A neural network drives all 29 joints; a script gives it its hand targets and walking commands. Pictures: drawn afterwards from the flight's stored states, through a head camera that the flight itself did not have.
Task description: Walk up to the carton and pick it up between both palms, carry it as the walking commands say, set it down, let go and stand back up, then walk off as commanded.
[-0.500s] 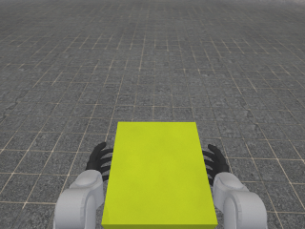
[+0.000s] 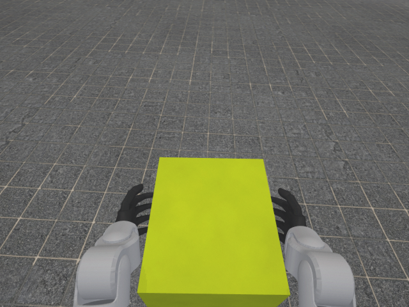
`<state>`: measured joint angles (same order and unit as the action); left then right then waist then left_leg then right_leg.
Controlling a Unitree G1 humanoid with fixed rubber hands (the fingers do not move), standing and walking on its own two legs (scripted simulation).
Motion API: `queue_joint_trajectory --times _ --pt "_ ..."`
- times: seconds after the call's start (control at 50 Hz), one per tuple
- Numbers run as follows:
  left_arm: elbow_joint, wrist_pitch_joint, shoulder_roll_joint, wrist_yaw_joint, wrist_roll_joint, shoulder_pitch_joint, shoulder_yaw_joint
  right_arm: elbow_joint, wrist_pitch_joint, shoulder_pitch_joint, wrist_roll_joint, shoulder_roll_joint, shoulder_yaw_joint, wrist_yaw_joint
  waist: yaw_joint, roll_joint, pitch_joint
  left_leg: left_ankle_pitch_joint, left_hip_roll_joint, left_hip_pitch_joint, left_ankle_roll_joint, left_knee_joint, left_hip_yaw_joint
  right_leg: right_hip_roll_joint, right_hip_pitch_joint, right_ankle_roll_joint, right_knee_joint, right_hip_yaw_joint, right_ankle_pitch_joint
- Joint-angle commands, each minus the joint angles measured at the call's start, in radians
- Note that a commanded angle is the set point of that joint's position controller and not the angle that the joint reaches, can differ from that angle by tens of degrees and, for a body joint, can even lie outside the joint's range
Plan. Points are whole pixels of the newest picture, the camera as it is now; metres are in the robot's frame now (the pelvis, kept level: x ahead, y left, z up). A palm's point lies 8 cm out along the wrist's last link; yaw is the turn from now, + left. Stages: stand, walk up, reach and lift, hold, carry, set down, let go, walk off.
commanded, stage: carry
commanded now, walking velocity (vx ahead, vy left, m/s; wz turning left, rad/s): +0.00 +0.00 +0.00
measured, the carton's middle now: (209, 245) +0.25 +0.00 +0.01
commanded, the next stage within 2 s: hold in 1.50 s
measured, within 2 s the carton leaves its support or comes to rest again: neither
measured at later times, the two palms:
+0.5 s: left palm (141, 215) +0.28 +0.13 +0.06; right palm (291, 221) +0.28 -0.15 +0.06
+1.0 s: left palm (146, 207) +0.31 +0.13 +0.05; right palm (287, 212) +0.31 -0.15 +0.04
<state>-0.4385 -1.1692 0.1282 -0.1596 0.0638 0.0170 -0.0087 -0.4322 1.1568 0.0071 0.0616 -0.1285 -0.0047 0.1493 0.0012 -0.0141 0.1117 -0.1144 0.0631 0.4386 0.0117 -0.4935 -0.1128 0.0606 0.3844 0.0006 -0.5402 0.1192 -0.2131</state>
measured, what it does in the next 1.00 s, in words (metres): stands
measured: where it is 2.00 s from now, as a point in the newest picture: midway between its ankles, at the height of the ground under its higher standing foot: outside the picture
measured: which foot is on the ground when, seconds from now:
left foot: down 0.00-1.00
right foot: down 0.00-1.00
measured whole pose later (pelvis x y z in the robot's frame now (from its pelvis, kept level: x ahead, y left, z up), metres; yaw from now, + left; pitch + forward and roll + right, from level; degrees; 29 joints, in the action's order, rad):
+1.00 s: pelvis +0.03 -0.01 +0.00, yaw +0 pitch +3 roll +0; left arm -0.01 -0.81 0.13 -0.10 0.13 0.12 -0.08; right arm 0.00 0.80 0.11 0.13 -0.13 -0.06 0.10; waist 0.01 -0.01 0.08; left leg -0.17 0.07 0.37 -0.01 -0.50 -0.10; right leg 0.05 0.31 0.01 -0.55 0.13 -0.28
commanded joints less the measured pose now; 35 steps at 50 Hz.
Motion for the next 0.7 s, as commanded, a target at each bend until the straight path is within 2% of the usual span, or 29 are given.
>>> queue_joint_trajectory --times 0.0,0.1,0.32,0.68 --pt "-0.069 0.037 0.863 0.148 -0.257 0.385 0.555 -0.078 -0.035 0.393 -0.252 -0.843 0.544 -0.147 0.002 0.028 0.173 -0.158 0.081 -0.159 0.014 0.103 0.141 0.069 0.018 0.037 0.126 -0.101 -0.113" --pt "0.029 0.089 0.852 0.163 -0.225 0.414 0.508 0.022 -0.086 0.422 -0.217 -0.829 0.497 -0.161 0.003 0.017 0.170 -0.135 0.076 -0.165 0.016 0.096 0.134 0.072 0.014 0.040 0.135 -0.105 -0.108" --pt "0.133 0.203 0.833 0.188 -0.184 0.443 0.457 0.131 -0.200 0.453 -0.181 -0.840 0.465 -0.182 0.006 0.014 0.188 -0.079 0.070 -0.199 0.016 0.077 0.113 0.077 -0.022 0.043 0.141 -0.105 -0.083" --pt "0.231 0.330 0.769 0.207 -0.154 0.453 0.415 0.229 -0.331 0.467 -0.147 -0.795 0.434 -0.194 0.010 0.015 0.207 0.017 0.075 -0.226 0.014 0.053 0.100 0.083 -0.082 0.041 0.112 -0.091 0.029"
